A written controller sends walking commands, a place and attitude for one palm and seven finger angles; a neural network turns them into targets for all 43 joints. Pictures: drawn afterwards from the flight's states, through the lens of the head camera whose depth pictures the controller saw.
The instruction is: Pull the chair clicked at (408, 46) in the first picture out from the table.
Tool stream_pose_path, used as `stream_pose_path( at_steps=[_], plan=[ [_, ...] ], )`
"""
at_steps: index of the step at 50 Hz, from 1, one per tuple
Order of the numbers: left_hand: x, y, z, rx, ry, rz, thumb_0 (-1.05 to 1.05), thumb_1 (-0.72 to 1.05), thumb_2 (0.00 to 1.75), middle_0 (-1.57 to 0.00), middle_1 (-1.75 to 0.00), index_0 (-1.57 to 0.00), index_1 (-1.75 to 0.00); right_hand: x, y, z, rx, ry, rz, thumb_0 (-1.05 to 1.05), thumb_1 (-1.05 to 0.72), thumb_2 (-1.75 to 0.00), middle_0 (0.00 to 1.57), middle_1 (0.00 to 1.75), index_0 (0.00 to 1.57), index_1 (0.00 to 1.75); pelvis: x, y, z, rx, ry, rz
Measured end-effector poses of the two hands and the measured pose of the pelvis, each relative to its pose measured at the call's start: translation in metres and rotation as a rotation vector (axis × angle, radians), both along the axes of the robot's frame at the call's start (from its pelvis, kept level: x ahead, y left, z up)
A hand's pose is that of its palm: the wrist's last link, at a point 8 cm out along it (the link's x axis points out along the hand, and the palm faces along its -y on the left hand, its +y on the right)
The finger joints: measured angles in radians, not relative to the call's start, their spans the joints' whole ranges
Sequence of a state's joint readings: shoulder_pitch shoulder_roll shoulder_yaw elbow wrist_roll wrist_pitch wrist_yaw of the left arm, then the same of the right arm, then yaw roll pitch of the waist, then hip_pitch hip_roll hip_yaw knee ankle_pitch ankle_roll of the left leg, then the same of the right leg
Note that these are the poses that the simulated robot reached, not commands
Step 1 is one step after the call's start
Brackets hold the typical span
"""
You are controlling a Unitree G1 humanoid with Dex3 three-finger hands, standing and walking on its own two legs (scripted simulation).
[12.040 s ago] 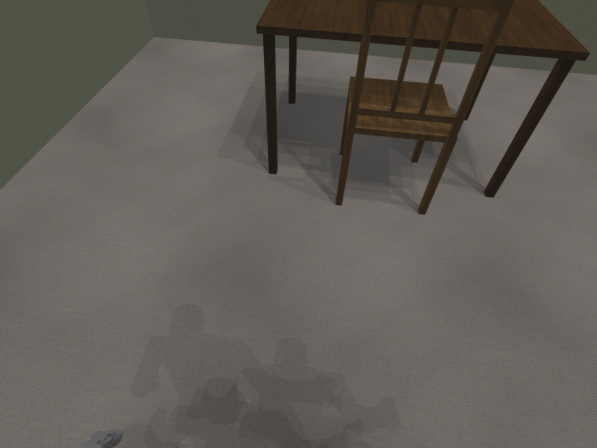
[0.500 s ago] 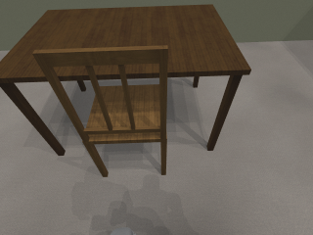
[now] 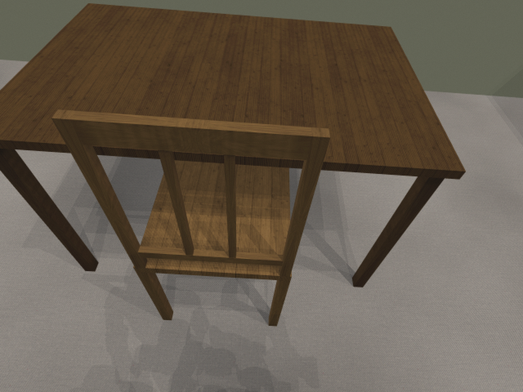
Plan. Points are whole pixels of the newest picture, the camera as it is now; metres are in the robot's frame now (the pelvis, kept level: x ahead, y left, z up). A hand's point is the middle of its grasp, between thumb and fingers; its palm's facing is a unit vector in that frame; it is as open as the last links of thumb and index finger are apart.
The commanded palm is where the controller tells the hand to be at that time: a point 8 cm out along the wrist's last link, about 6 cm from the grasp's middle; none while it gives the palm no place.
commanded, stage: come to a stop and stand still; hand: left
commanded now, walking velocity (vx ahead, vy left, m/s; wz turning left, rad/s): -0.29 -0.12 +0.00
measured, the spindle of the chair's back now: (179, 210) +0.46 +0.21 -0.07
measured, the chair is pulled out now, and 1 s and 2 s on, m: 0.00 0.00 0.00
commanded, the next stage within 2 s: look again from close up in 0.90 s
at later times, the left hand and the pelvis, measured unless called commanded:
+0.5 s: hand out of the picture +0.06 +0.15 -0.17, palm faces +0.05 -0.97 -0.25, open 7.4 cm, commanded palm none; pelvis -0.01 -0.03 +0.00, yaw +0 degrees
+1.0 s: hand out of the picture -0.03 +0.16 -0.18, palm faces +0.01 -0.98 -0.20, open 7.4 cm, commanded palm none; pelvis -0.02 -0.02 +0.00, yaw -1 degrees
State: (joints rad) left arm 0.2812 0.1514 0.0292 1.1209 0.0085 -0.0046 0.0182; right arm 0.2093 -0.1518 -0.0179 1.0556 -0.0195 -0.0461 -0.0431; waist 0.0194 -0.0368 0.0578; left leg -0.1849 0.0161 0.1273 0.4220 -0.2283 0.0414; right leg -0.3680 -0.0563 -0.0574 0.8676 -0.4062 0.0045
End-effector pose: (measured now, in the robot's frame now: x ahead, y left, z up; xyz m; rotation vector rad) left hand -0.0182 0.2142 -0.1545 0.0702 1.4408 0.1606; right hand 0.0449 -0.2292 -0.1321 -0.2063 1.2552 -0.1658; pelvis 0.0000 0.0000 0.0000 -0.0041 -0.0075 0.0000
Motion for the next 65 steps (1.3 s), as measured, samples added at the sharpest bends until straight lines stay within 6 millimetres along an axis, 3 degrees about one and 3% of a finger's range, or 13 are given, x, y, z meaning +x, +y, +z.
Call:
stream_pose_path(
  at_steps=[9,12,17,23,29,32,35,43,52,56,65],
  plan=[
    [0.067,-0.003,0.004,0.101,-0.079,-0.051,0.01,0.91,0.90,-0.20,-0.30,-0.20,-0.30,0.000,-0.026,-0.022,0.048,0.102,-0.056,0.01,-0.93,-0.90,0.20,0.30,0.20,0.30,0.022,-0.031,-0.009,0.027,-0.012,-0.007],
    [0.077,-0.009,0.008,0.130,-0.098,-0.072,0.00,0.91,0.90,-0.20,-0.30,-0.20,-0.30,0.002,-0.039,-0.032,0.065,0.108,-0.080,0.01,-0.92,-0.90,0.20,0.30,0.20,0.30,0.023,-0.041,-0.013,0.024,-0.009,-0.006],
    [0.084,-0.020,0.019,0.139,-0.126,-0.078,0.00,0.91,0.90,-0.20,-0.30,-0.20,-0.30,0.007,-0.052,-0.031,0.065,0.108,-0.070,0.01,-0.92,-0.90,0.20,0.30,0.19,0.30,0.016,-0.045,-0.008,0.030,-0.001,-0.002],
    [0.076,-0.019,0.022,0.129,-0.164,-0.062,0.00,0.90,0.90,-0.20,-0.30,-0.20,-0.30,0.010,-0.051,-0.023,0.059,0.079,-0.025,0.01,-0.91,-0.90,0.20,0.30,0.19,0.30,0.000,-0.039,-0.004,0.036,0.006,0.003],
    [0.047,0.001,0.009,0.097,-0.162,-0.036,0.00,0.90,0.90,-0.21,-0.30,-0.20,-0.30,0.005,-0.030,-0.013,0.034,0.011,0.005,0.01,-0.91,-0.90,0.20,0.30,0.19,0.30,-0.017,-0.021,-0.007,0.019,-0.002,0.001],
    [0.031,0.014,-0.002,0.072,-0.135,-0.018,0.00,0.90,0.90,-0.21,-0.30,-0.20,-0.30,-0.010,-0.014,-0.009,0.019,-0.007,0.005,0.01,-0.91,-0.90,0.20,0.30,0.19,0.30,-0.023,-0.009,-0.010,0.011,-0.019,0.002],
    [0.015,0.020,-0.001,0.053,-0.104,-0.004,0.01,0.90,0.90,-0.20,-0.30,-0.20,-0.30,-0.029,0.000,-0.002,0.013,0.022,0.003,0.01,-0.92,-0.90,0.20,0.30,0.19,0.30,-0.022,-0.002,-0.004,0.004,-0.019,0.008],
    [-0.018,0.016,0.004,0.031,0.010,-0.017,0.01,0.91,0.90,-0.20,-0.30,-0.20,-0.30,-0.069,0.014,-0.002,0.039,0.119,-0.041,0.01,-0.92,-0.90,0.20,0.30,0.20,0.30,-0.020,-0.001,0.003,0.011,0.013,-0.003],
    [-0.007,-0.015,0.010,0.073,0.016,-0.078,0.01,0.91,0.90,-0.20,-0.30,-0.20,-0.30,-0.103,-0.002,-0.026,0.105,0.216,-0.113,0.01,-0.91,-0.90,0.20,0.30,0.20,0.30,-0.021,-0.023,-0.005,0.003,0.012,-0.022],
    [0.002,-0.025,0.010,0.087,-0.026,-0.101,0.01,0.92,0.90,-0.20,-0.30,-0.20,-0.30,-0.096,-0.013,-0.032,0.115,0.174,-0.104,0.01,-0.91,-0.90,0.20,0.30,0.20,0.30,-0.019,-0.030,-0.008,-0.005,0.012,-0.016],
    [0.017,-0.027,0.012,0.101,-0.119,-0.089,0.02,0.93,0.90,-0.20,-0.30,-0.20,-0.30,-0.073,-0.022,-0.032,0.109,0.090,-0.070,0.02,-0.92,-0.90,0.20,0.30,0.19,0.30,-0.019,-0.039,-0.009,0.006,-0.016,-0.016]
  ],
)
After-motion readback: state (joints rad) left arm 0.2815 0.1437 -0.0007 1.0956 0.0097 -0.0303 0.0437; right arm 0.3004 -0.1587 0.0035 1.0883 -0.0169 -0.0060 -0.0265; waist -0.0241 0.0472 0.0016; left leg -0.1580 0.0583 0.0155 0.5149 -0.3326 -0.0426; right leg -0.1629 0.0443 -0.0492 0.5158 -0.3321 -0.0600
